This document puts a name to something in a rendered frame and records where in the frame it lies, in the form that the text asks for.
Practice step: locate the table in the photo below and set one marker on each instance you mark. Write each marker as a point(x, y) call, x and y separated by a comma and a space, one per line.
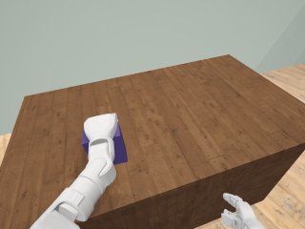
point(192, 132)

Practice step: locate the left robot hand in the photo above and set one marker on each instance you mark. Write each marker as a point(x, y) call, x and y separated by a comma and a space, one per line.
point(101, 125)

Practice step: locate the left robot upper arm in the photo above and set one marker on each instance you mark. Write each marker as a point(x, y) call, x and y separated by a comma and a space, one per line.
point(55, 220)

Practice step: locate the sponge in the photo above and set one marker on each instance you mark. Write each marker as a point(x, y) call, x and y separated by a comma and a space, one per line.
point(120, 152)

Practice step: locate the right robot forearm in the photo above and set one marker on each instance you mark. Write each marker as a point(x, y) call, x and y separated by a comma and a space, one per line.
point(251, 224)

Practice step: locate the right robot hand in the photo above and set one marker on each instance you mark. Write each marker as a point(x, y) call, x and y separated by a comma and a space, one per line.
point(243, 211)

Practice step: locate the left robot forearm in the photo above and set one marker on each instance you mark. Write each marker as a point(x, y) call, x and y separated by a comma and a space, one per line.
point(78, 200)

